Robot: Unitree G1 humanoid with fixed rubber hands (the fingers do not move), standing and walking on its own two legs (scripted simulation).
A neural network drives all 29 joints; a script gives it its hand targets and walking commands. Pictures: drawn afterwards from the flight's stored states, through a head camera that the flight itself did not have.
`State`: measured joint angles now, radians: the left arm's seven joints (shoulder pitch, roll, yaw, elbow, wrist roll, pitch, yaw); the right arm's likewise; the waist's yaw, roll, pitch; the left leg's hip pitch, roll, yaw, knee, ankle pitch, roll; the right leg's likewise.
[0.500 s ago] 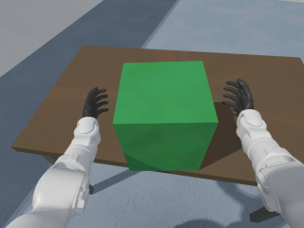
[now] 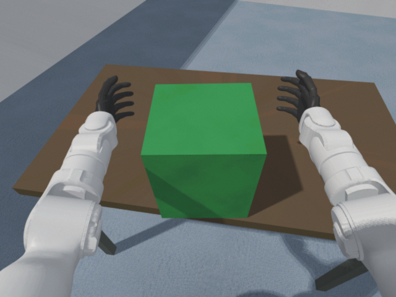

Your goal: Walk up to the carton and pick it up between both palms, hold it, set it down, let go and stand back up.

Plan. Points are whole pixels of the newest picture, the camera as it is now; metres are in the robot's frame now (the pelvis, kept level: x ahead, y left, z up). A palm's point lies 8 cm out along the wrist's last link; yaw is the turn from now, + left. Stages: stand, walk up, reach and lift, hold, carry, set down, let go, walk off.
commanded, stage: set down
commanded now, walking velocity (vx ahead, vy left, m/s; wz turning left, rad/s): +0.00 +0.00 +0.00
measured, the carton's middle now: (203, 154) +0.43 +0.02 +0.04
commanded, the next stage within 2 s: none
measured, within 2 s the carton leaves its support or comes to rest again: neither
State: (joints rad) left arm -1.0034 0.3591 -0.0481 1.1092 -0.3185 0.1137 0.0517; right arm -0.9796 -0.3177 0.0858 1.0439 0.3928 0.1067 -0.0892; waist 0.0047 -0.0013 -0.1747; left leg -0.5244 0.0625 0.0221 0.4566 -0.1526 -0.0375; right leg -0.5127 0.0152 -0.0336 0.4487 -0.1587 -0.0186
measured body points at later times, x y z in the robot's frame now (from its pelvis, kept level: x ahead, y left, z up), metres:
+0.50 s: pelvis +0.02 +0.01 +0.01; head +0.02 +0.01 +0.46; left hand +0.44 +0.22 +0.18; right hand +0.44 -0.21 +0.17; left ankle +0.03 +0.14 -0.74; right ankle +0.03 -0.11 -0.74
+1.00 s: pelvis +0.01 +0.01 +0.01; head +0.02 +0.01 +0.46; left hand +0.37 +0.23 +0.11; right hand +0.37 -0.20 +0.10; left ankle +0.03 +0.14 -0.74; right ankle +0.03 -0.11 -0.74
